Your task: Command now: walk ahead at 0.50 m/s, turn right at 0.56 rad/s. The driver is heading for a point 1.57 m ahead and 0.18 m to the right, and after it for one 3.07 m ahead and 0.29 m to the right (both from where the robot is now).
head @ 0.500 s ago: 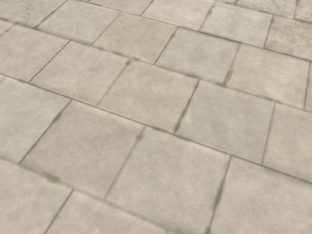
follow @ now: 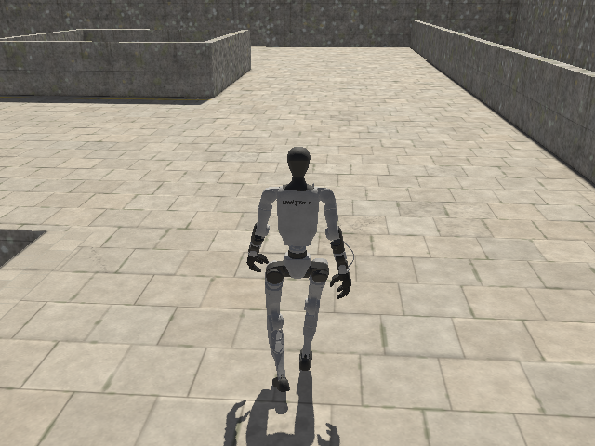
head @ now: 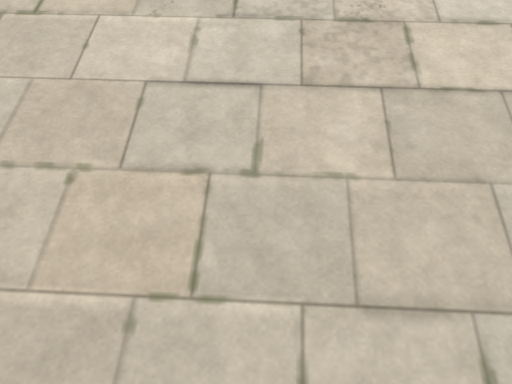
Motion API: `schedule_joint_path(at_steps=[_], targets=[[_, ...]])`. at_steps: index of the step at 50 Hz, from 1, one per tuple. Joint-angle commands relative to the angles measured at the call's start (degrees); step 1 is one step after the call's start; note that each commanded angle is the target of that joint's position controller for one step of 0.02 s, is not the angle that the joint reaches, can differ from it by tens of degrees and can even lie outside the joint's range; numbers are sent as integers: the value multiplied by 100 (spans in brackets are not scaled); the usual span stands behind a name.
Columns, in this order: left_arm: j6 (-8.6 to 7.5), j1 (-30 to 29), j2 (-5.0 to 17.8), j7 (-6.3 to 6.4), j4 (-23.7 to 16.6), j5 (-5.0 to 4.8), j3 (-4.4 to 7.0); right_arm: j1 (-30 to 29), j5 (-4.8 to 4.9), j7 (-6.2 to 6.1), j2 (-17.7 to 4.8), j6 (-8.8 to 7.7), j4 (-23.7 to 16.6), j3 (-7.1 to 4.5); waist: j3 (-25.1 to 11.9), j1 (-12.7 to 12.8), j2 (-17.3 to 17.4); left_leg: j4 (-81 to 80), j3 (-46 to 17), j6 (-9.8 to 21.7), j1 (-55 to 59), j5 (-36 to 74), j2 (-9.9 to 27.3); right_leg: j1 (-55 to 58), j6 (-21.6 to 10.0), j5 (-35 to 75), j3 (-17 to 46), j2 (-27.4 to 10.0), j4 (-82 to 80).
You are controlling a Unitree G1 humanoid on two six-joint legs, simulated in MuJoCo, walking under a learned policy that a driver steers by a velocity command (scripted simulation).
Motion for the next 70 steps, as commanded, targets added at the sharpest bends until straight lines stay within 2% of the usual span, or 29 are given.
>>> schedule_joint_path(at_steps=[1, 3, 5, 10, 19, 22, 24, 25, 26, 27, 28, 29, 30, 32, 35, 39, 42, 46, 49, 51, 52, 53, 54, 55, 57, 58, 60, 65, 70], targets=[[103, 1751, 1519, 172, 227, -132, 439, -911, 57, 125, -791, -254, -1075, -138, -1009, 752, -365, 3041, -1468, 59, -4133, 318, -199, 3793, -1433, -108, 4107, -2243, -2148], [34, 1199, 972, 205, 182, -175, 304, -755, 27, 94, -750, -289, -965, -129, -323, 236, 245, 1980, -1475, 51, -3459, 937, 156, 2441, -907, 1202, 2984, -1715, -2258], [-80, 1030, 776, 221, 140, -234, 217, -544, -162, 112, -660, -58, -946, -119, -397, -35, 128, 1482, -1501, -106, -2820, 971, 231, 1883, -741, 1919, 2401, -1312, -2323], [-203, 1605, 1043, 186, 211, -242, 258, -1332, -170, 178, -591, 171, -1318, -86, -220, 127, -158, 387, -1302, -361, -3218, 1680, 188, 1694, -582, 2105, 2213, -984, -2476], [-221, 2507, 925, 262, 417, -151, 141, -2803, -82, 291, -579, 66, -1840, 45, -46, 724, -410, -1622, -1111, -52, -3411, 2748, -152, 2895, -219, 2866, 2198, -1117, -2260], [-248, 2305, 1079, 316, 417, -112, 145, -2500, -58, 279, -729, -3, -1841, 13, -23, 439, -488, -2140, -1118, 248, -2654, 2306, -337, 2987, -62, 3641, 2183, -1297, -1975], [-278, 2109, 1197, 299, 423, -91, 156, -1349, -36, 182, -952, -62, -1480, -102, -533, -78, -453, -2456, -983, 475, -1211, 1920, -709, 2904, 112, 4963, 1977, -1122, -831], [-301, 2040, 1157, 269, 408, -110, 136, -460, -81, 106, -1101, -120, -1242, -171, -1022, -503, -250, -2673, -1223, 650, 24, 2071, -441, 2373, 203, 4424, 1761, -873, 295], [-334, 2246, 762, 234, 218, -215, 33, 369, -224, 24, -1581, -149, -1175, -277, -1840, -644, 493, -2750, -2981, 1028, 1496, 1282, 952, 1163, 358, 2437, 1455, -394, 2068], [-307, 2933, 549, 219, 301, -328, 19, 367, -216, 93, -1874, -81, -1039, -377, -2118, -260, 1649, -3510, -5416, 1716, 2156, 1370, 1989, -333, 512, -1805, 1190, 530, 3553], [-264, 2499, 929, 249, 342, -124, 68, -153, -33, 152, -1336, -26, -1112, -271, -1298, -123, 588, -3731, -5228, 1561, 1418, 630, 1693, -785, 415, -1424, 1546, 88, 3847], [-270, 2021, 885, 201, 247, -107, 64, -658, 17, 174, -975, -31, -1190, -186, -618, -30, 176, -3855, -4273, 1446, 592, 711, 1467, -797, 432, -910, 1486, -145, 3630], [-264, 1781, 776, 164, 176, -103, 33, -865, -23, 185, -789, -54, -1179, -129, -376, 57, 63, -4019, -3685, 1296, 144, 1164, 1176, -699, 442, -653, 1404, -336, 3344], [-158, 1809, 654, 87, 175, -8, 2, -772, -1, 158, -648, -123, -994, -61, -282, 236, 395, -4211, -2909, 1128, -313, 2025, 810, -389, 557, -514, 1265, -534, 2961], [-71, 1630, 528, 20, 133, 18, -42, -399, 58, 177, -760, -239, -758, -84, -279, 279, 415, -4405, -2463, 1220, -345, 2728, 715, -566, 713, -318, 1020, -662, 2656], [-57, 564, 462, -20, -211, -5, -118, -40, 67, 179, -798, -228, -560, -86, 10, 84, 344, -4706, -2038, 1210, -200, 2874, 541, -1181, 922, 439, 722, -909, 1601], [-82, -57, 332, -40, -393, -46, -204, 196, 74, 179, -838, -227, -440, -90, 39, -74, 370, -4656, -1735, 1091, -122, 3279, 423, -923, 959, 969, 517, -832, 589], [-107, -546, 407, -9, -543, -78, -216, 477, 35, 143, -911, -202, -286, -98, 64, -199, 403, -4411, -1706, 1039, 366, 3753, 630, -678, 834, 1001, 419, -681, -133], [-157, -420, 529, 34, -548, -63, -162, 399, -2, 90, -1000, -157, -219, -122, 17, -35, 426, -3929, -1714, 948, 752, 4581, 826, -273, 600, 444, 405, -528, -491], [-243, 758, 675, 110, -144, -7, -54, 272, 10, 78, -1018, -111, -196, -120, -569, 502, 250, -2494, -1430, 773, 635, 5606, 580, 1234, 357, 381, 272, -213, -1071], [-307, 1770, 984, 177, 138, 102, 56, 248, 37, 81, -882, -113, -294, -67, -1210, 857, -40, -1172, -1233, 653, -216, 4661, 324, 2673, 106, 196, 893, -789, -1098], [-300, 2419, 1627, 228, 201, 202, 231, 715, 231, 130, -306, -124, -525, 74, -2014, 800, -1287, 998, -771, 350, -2179, 1805, -524, 4354, -555, -527, 3446, -2499, -1448], [-214, 2237, 1501, 180, 226, -40, 227, 647, 82, 99, -773, -99, -433, -64, -2011, 735, -1080, 1767, -1401, 423, -2923, -276, -782, 4147, -726, -538, 4617, -2746, -2069], [-187, 1643, 1204, 160, 167, -137, 153, 234, 24, 106, -872, -79, -510, -120, -1097, 473, -626, 1938, -1619, 483, -3227, 160, -419, 3393, -578, -706, 3694, -2477, -2099], [-255, 1054, 670, 134, 119, -134, 15, -122, 14, 175, -652, -77, -554, -78, -362, 188, -393, 1332, -1575, 459, -2917, 849, -42, 2157, -240, -132, 2544, -1920, -2536], [-291, 999, 552, 153, 189, -160, -21, -59, -77, 203, -605, -4, -525, -70, -236, 34, -498, 1101, -1546, 386, -2662, 978, 55, 1784, -102, 201, 2175, -1699, -2678], [-383, 1198, 573, 162, 321, -162, -19, -9, -124, 270, -504, 106, -474, -55, -301, -54, -451, 1005, -1433, 277, -2472, 1194, 59, 1644, -126, 838, 1830, -1558, -2807], [-426, 1775, 655, 164, 634, -201, -3, -1057, -101, 310, -522, 186, -797, -58, 17, 73, -327, 186, -1253, 46, -3353, 2070, 236, 1959, -192, 1293, 1390, -1425, -3101], [-410, 2230, 662, 184, 857, -178, -33, -2010, -51, 305, -397, 149, -1093, 40, 140, 312, -345, -1135, -1008, 43, -3290, 2698, 66, 2348, -113, 2002, 1070, -1339, -3025]])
